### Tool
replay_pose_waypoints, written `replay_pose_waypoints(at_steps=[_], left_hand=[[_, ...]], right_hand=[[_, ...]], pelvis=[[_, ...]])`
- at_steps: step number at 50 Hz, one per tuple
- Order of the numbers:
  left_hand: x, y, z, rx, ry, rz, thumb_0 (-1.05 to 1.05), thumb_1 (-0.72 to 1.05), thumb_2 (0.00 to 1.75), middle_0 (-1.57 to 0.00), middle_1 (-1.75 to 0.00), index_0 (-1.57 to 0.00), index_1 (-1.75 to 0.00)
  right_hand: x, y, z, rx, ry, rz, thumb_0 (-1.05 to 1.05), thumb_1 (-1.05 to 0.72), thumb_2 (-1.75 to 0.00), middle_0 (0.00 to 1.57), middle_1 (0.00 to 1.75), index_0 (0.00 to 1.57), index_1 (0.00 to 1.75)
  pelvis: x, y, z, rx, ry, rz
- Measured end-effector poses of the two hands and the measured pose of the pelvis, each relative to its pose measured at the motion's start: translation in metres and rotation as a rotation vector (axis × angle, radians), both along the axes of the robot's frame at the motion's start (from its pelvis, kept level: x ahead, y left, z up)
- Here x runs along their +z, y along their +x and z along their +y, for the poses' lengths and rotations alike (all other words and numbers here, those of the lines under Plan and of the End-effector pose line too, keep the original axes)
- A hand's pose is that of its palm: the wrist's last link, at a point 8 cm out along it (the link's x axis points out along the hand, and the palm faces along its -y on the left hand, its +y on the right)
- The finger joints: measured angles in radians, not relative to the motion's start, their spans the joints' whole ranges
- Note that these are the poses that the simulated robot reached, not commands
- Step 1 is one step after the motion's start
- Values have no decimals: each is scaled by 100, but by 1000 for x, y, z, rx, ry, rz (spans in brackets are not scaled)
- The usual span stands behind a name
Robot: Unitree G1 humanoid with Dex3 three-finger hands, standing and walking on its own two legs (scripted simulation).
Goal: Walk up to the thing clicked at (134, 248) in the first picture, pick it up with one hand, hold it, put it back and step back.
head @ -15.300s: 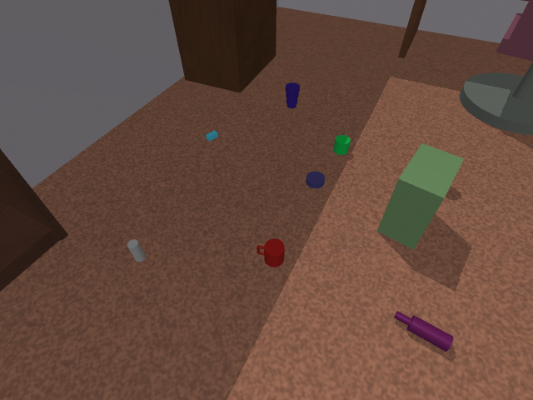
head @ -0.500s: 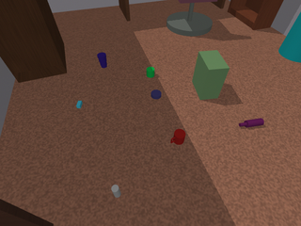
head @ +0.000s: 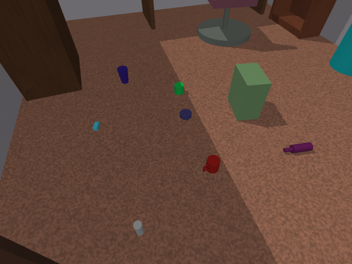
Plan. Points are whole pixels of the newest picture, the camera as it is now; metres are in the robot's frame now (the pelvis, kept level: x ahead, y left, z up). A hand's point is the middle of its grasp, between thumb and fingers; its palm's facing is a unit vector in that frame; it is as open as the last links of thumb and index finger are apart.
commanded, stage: walk up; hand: left
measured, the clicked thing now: (139, 228) +0.43 +0.23 -0.73
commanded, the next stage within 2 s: stand in 0.06 s
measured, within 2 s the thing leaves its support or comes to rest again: neither
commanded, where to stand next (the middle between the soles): +0.04 -0.01 m, yaw +1 degrees
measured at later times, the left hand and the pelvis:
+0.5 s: hand out of the picture +0.08 +0.24 -0.16, palm faces -0.02 -0.94 -0.35, open 7.4 cm; pelvis +0.01 -0.01 +0.00, yaw +1 degrees
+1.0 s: hand out of the picture +0.08 +0.24 -0.15, palm faces -0.01 -0.93 -0.35, open 7.4 cm; pelvis +0.01 -0.02 +0.00, yaw +1 degrees
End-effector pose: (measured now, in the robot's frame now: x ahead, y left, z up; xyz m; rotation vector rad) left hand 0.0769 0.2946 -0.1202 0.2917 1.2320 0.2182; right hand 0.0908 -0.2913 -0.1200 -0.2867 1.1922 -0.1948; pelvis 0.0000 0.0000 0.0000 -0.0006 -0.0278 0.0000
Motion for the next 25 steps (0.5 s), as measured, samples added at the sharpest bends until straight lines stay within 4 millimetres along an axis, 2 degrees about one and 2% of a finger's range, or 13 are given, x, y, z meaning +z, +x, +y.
replay_pose_waypoints(at_steps=[16, 25], left_hand=[[0, 3, -5, -28, 5, -2, 0, 90, 90, -20, -30, -21, -30], [2, 1, -6, -28, 12, 6, 0, 90, 90, -20, -30, -21, -30]], right_hand=[[-2, -16, -8, -11, -9, 52, 0, -90, -90, 21, 30, 20, 30], [-3, -18, -13, -11, -10, 60, 0, -90, -90, 21, 30, 20, 30]], pelvis=[[1, 4, -4, 8, 4, 2], [0, 6, -8, 10, 4, 2]])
